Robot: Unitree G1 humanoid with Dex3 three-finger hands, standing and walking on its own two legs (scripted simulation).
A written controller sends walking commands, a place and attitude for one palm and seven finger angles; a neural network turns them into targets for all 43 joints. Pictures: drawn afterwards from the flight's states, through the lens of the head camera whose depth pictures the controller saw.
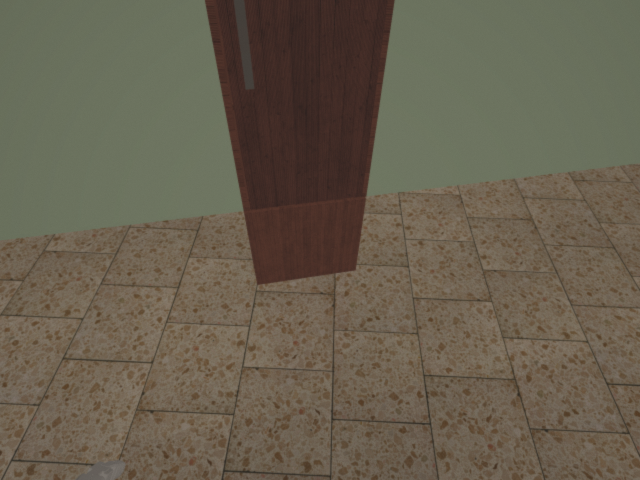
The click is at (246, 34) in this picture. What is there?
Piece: cupboard door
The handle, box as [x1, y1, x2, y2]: [234, 0, 254, 89]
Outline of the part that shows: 234,0 245,88 254,88 244,2 243,0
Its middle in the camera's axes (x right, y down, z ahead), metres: -0.16 -0.40 +0.78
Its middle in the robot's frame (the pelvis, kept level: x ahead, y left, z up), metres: +0.87 +0.20 +0.15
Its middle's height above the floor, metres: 0.92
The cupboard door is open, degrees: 0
